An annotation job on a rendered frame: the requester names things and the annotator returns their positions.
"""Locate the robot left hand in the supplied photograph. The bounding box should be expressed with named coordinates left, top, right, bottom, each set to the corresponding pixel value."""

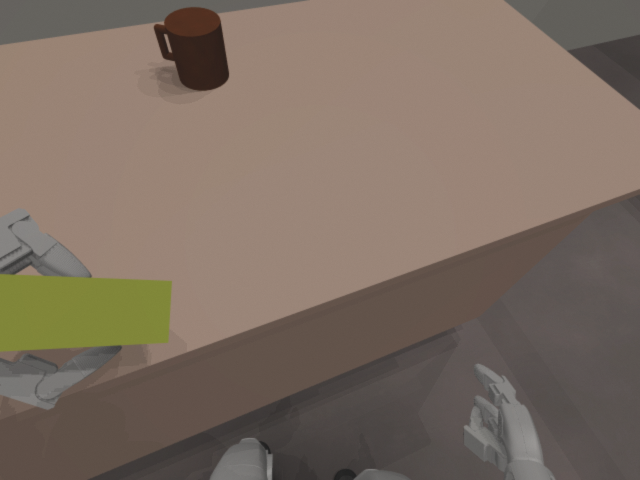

left=0, top=208, right=122, bottom=410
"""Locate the robot right hand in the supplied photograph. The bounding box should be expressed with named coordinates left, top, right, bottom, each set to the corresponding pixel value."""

left=464, top=364, right=544, bottom=473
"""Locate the right robot forearm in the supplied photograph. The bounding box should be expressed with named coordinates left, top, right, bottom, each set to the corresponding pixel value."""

left=504, top=460, right=556, bottom=480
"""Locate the robot left thigh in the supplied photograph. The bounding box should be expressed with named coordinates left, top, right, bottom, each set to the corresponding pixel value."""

left=209, top=443, right=273, bottom=480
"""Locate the robot left foot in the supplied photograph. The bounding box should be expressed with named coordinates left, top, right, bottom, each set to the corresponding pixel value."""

left=259, top=441, right=271, bottom=454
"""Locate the table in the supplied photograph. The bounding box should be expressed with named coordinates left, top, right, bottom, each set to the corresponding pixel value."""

left=0, top=0, right=640, bottom=480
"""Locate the sponge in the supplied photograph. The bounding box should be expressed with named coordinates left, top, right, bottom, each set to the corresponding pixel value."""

left=0, top=274, right=172, bottom=352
